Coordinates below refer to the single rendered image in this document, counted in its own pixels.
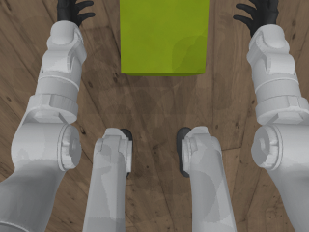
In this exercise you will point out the left robot forearm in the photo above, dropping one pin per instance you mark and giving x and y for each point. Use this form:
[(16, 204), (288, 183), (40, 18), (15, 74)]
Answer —
[(55, 99)]

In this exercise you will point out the right robot hand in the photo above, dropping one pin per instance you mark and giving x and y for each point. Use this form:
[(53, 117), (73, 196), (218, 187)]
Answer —
[(265, 14)]

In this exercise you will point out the carton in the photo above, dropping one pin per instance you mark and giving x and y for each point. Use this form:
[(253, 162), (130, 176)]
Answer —
[(164, 37)]

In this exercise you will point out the left robot hand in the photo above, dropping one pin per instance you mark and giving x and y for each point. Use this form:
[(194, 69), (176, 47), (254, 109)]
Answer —
[(67, 10)]

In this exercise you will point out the right robot shin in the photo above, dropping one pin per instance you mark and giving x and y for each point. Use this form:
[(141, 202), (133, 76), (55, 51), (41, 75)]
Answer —
[(204, 129)]

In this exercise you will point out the right robot upper arm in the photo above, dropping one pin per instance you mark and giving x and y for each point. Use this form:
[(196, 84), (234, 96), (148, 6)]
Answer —
[(283, 151)]

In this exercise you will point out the right robot forearm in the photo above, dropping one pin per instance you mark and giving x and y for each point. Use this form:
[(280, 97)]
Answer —
[(274, 77)]

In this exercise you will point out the robot right thigh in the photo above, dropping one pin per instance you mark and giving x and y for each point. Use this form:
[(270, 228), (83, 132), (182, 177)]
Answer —
[(212, 209)]

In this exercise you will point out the left robot upper arm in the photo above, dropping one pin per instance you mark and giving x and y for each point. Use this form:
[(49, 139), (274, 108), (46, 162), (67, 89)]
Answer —
[(42, 154)]

